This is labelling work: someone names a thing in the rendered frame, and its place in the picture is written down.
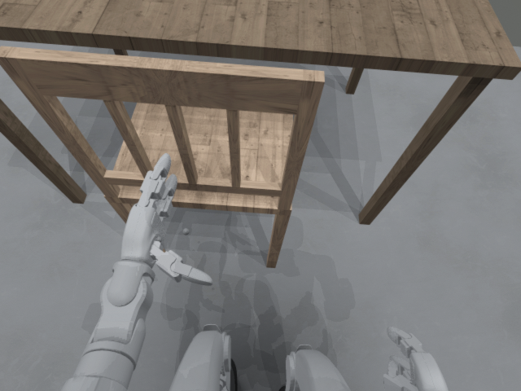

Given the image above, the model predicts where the right robot hand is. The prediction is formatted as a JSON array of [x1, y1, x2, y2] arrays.
[[383, 326, 448, 391]]

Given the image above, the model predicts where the right robot thigh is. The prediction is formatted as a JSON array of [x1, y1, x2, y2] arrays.
[[286, 349, 351, 391]]

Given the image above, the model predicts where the chair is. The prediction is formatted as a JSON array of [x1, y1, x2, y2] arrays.
[[0, 46, 325, 268]]

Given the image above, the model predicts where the left robot thigh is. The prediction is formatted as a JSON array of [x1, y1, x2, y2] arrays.
[[169, 331, 231, 391]]

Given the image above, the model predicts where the robot thigh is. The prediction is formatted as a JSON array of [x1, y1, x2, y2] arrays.
[[169, 331, 231, 391], [286, 349, 351, 391]]

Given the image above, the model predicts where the robot left forearm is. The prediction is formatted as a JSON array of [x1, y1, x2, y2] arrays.
[[61, 260, 155, 391]]

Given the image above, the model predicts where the left robot hand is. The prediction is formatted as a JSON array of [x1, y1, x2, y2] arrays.
[[120, 153, 212, 286]]

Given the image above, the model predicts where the table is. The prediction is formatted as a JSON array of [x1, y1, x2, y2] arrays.
[[0, 0, 521, 225]]

